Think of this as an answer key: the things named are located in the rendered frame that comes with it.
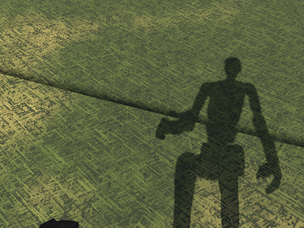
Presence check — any robot left hand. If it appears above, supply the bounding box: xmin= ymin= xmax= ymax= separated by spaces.
xmin=38 ymin=218 xmax=79 ymax=228

